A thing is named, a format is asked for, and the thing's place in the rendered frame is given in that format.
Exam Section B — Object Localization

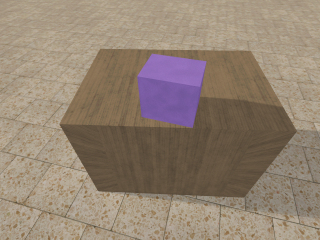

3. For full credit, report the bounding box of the carton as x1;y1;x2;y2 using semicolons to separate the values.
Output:
137;54;207;128

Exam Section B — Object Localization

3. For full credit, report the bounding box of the pedestal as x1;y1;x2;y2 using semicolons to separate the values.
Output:
59;49;297;198

